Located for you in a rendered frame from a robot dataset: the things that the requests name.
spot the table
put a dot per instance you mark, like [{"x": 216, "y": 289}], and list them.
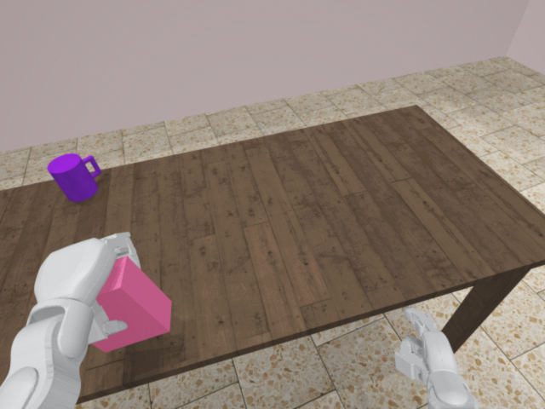
[{"x": 263, "y": 241}]

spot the robot right forearm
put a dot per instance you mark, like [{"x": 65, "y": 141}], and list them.
[{"x": 447, "y": 390}]

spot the robot left forearm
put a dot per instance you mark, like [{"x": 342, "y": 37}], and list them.
[{"x": 46, "y": 355}]

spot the robot left hand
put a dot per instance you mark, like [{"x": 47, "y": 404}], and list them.
[{"x": 79, "y": 271}]

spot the sponge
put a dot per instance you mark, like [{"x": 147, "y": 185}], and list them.
[{"x": 130, "y": 296}]

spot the robot right hand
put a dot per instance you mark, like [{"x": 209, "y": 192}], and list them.
[{"x": 431, "y": 354}]

